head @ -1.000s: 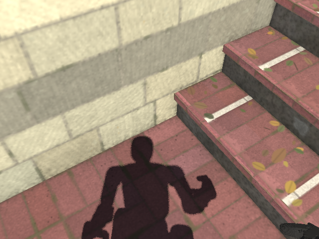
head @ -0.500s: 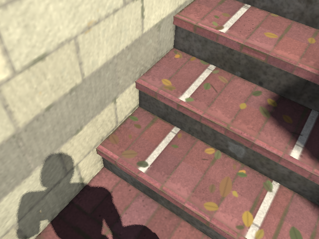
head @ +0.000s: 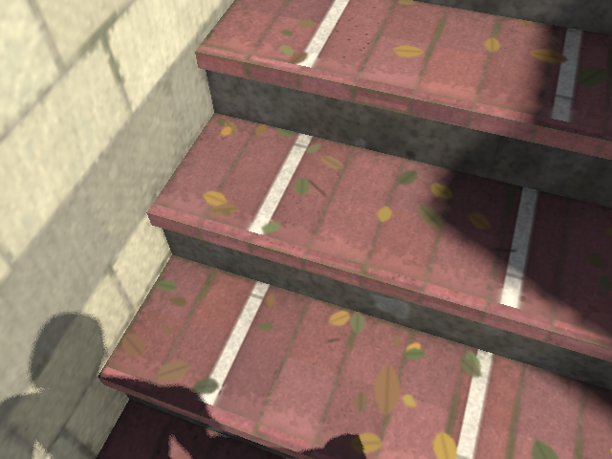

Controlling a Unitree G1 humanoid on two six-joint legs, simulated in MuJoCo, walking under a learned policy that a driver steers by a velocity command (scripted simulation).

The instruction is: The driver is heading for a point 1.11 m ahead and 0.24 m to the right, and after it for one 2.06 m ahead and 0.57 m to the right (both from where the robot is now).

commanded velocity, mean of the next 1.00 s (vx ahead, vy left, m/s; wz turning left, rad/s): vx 0.15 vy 0.00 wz -0.37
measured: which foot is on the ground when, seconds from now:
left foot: up 0.00-0.10, down 0.12-0.58, up 0.60-0.96, down 0.98-1.00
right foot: down 0.00-0.12, up 0.14-0.56, down 0.58-1.00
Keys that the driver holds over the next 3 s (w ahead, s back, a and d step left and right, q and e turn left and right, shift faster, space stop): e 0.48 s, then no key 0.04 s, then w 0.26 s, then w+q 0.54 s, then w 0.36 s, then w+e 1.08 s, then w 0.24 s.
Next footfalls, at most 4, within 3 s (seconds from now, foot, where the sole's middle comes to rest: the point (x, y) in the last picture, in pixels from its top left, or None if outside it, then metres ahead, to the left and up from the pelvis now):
0.12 left None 0.10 0.13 -0.78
0.58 right None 0.00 -0.11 -0.78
0.98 left None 0.13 0.03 -0.78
1.38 right None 0.20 -0.16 -0.78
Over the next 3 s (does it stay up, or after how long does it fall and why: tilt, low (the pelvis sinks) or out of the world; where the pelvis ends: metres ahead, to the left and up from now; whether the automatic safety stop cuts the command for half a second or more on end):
stays up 0.95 -0.06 0.46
